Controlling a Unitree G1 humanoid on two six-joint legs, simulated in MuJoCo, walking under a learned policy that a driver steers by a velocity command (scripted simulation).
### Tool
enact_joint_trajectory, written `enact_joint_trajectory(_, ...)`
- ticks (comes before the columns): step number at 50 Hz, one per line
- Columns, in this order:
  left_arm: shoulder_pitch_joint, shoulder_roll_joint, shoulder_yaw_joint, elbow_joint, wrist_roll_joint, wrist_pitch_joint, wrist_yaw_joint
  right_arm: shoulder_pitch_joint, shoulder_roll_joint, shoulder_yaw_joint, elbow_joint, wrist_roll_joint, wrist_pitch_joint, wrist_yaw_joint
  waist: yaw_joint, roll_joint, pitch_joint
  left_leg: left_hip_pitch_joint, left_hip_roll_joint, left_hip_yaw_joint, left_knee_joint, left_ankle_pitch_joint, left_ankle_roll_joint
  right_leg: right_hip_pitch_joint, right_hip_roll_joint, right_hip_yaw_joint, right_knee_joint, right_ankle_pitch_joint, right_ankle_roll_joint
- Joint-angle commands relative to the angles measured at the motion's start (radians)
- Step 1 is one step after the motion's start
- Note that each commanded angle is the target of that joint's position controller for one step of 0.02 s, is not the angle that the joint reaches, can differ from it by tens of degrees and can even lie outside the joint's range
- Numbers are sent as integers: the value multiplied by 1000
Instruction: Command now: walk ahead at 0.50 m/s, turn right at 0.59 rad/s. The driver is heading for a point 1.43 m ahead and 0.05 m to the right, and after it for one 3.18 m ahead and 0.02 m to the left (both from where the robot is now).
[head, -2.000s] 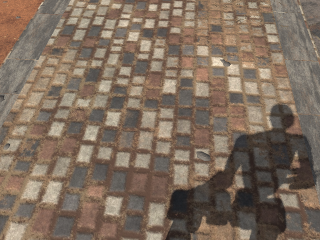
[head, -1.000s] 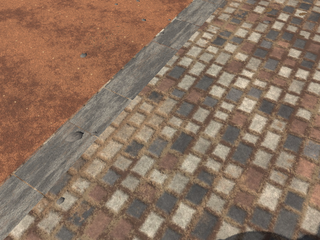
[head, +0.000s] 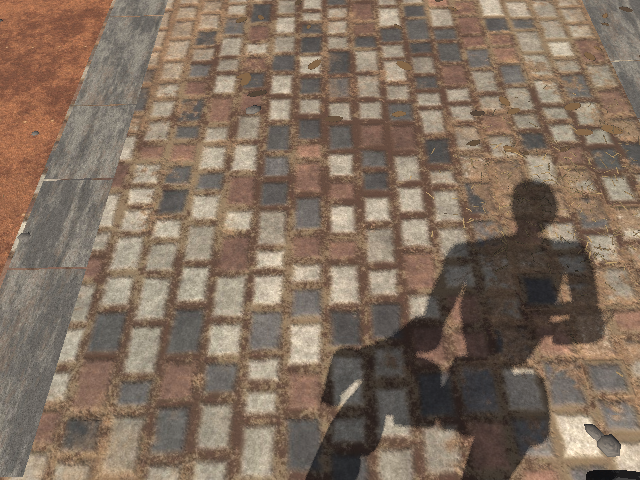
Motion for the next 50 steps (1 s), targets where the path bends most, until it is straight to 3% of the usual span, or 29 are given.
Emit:
enact_joint_trajectory(1,-23,183,53,-65,-7,-13,19,-78,-40,-2,-69,6,-10,7,-2,-99,-41,118,-60,35,-202,186,-17,-77,-192,161,-122,126,-138)
enact_joint_trajectory(3,11,190,57,-48,-12,-9,20,-125,-52,-3,-85,17,-17,16,17,-108,-34,157,-80,27,-268,224,-12,-68,-208,198,-107,77,-127)
enact_joint_trajectory(6,31,175,56,-33,-16,-2,24,-128,-92,-18,-93,23,-29,26,6,-126,-36,186,-86,-7,-341,165,14,10,-240,283,-30,29,-108)
enact_joint_trajectory(8,16,171,57,-34,-12,4,26,-70,-113,-30,-81,25,-38,26,-30,-158,-45,260,-90,3,-363,78,45,33,-248,327,35,51,-89)
enact_joint_trajectory(9,8,148,50,-37,-10,7,25,8,-127,-42,-59,21,-42,21,-71,-158,-74,369,-91,21,-400,69,69,20,-214,317,102,75,-66)
enact_joint_trajectory(10,10,94,30,-47,-3,5,21,124,-163,-57,-43,5,-47,14,-125,-112,-176,573,-1,-50,-391,37,118,-42,-157,262,296,52,-31)
enact_joint_trajectory(11,105,26,9,-70,-8,0,21,247,-244,-76,-30,-13,-42,7,-118,110,-327,922,223,-383,-424,-106,236,-317,-27,125,632,-222,42)
enact_joint_trajectory(12,154,64,6,-88,-29,-7,23,293,-238,-78,2,6,-29,19,-103,317,-355,998,335,-738,-539,-405,319,-551,-34,83,854,-433,65)
enact_joint_trajectory(13,93,156,30,-68,-34,-3,24,236,-146,-55,-20,17,-25,18,-123,174,-220,891,296,-643,-574,-515,281,-614,-92,105,940,-344,74)
enact_joint_trajectory(14,10,177,37,-79,-23,4,24,188,-109,-43,-27,15,-17,14,-125,106,-129,775,255,-477,-573,-408,242,-611,-125,67,944,-265,78)
enact_joint_trajectory(15,-26,166,38,-85,-13,7,22,146,-85,-33,-26,7,-12,12,-107,70,-74,670,210,-355,-591,-272,228,-578,-154,56,906,-203,82)
enact_joint_trajectory(17,-34,132,39,-92,-16,15,12,115,-59,-24,-12,0,-14,6,-75,102,-35,557,155,-199,-635,-119,214,-504,-200,44,839,-137,82)
enact_joint_trajectory(19,-43,90,30,-100,-17,23,8,131,-66,-28,8,6,-23,6,-73,91,-31,532,146,-118,-670,-33,234,-496,-208,26,799,-105,89)
enact_joint_trajectory(22,-94,59,16,-117,-8,18,7,160,-99,-37,40,7,-28,9,-76,46,-21,553,157,-46,-699,86,268,-528,-201,35,660,-21,99)
enact_joint_trajectory(27,-248,29,-6,-147,-4,-11,-23,199,-136,-39,80,29,-11,8,-120,29,12,574,125,88,-708,174,247,-452,-183,-56,349,179,90)
enact_joint_trajectory(31,-338,45,-6,-183,-10,-19,-39,274,-167,-45,129,44,13,8,-132,44,36,681,175,87,-673,250,233,-431,-162,-88,233,116,56)
enact_joint_trajectory(33,-299,77,8,-179,-4,-20,-41,269,-187,-49,141,50,25,4,-86,68,1,723,182,107,-584,475,213,-331,-125,-116,188,51,21)
enact_joint_trajectory(34,-199,104,25,-150,1,-19,-38,253,-192,-48,144,54,31,1,-18,69,-64,707,159,144,-461,633,192,-171,-93,-144,145,78,-5)
enact_joint_trajectory(35,-47,152,52,-100,4,-15,-29,258,-170,-37,144,48,33,-3,54,55,-160,619,114,184,-278,659,161,69,-79,-147,138,116,-33)
enact_joint_trajectory(36,133,233,76,-66,9,-4,-10,258,-111,-11,113,14,26,-5,116,-79,-306,375,60,207,51,309,121,392,-277,93,184,171,-95)
enact_joint_trajectory(37,116,296,74,-66,11,-6,-11,367,-4,23,94,10,4,7,18,-308,-425,39,-122,118,358,-441,71,605,-495,589,40,-27,-256)
enact_joint_trajectory(38,111,199,53,-70,4,-12,-15,288,-118,-5,105,39,-12,15,69,-190,-396,-61,-76,-2,456,-451,81,566,-479,612,-22,-131,-238)
enact_joint_trajectory(39,48,168,39,-66,4,-19,-16,200,-141,-14,69,61,-22,20,56,-172,-237,-127,-32,22,451,-365,92,443,-439,453,-39,-72,-200)
enact_joint_trajectory(40,-11,141,31,-64,5,-24,-17,170,-125,-10,72,55,-23,15,24,-101,-164,-97,10,33,402,-276,92,311,-397,329,-60,25,-172)
enact_joint_trajectory(41,-58,113,24,-64,12,-29,-20,164,-117,-14,78,41,-17,13,-7,-91,-113,-54,35,32,346,-217,84,203,-366,245,-92,102,-157)
enact_joint_trajectory(42,-86,90,19,-64,21,-36,-20,194,-105,-15,90,40,-3,14,-39,-102,-101,9,54,18,325,-174,78,133,-345,188,-129,144,-147)
enact_joint_trajectory(45,-101,95,26,-29,20,-65,-18,209,-52,-8,98,43,35,8,-71,-93,-58,34,51,0,267,-105,52,38,-345,69,-211,207,-151)
enact_joint_trajectory(47,-87,106,31,-4,30,-73,-10,157,-47,-9,80,39,43,4,-61,-80,-21,-24,42,-27,184,-9,40,38,-340,0,-235,225,-140)
enact_joint_trajectory(50,-86,118,33,18,28,-74,0,91,-38,-7,60,34,35,17,-43,-77,1,-14,18,-6,-5,178,43,51,-308,-115,-250,242,-100)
